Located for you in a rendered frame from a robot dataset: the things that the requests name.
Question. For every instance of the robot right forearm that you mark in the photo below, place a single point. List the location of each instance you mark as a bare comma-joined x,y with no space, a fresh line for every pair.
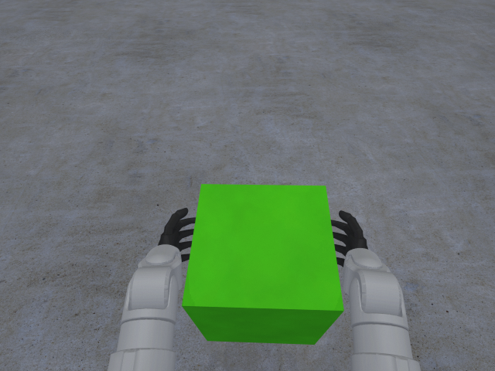
377,314

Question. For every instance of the left robot hand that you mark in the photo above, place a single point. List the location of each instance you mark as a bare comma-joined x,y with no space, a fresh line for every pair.
172,234

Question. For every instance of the right robot hand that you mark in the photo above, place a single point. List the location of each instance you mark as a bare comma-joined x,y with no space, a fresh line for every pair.
354,237

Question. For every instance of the carton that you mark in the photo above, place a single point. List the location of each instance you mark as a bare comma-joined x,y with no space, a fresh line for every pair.
262,266

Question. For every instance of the robot left forearm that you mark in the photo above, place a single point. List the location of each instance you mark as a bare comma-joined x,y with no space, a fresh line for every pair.
149,315

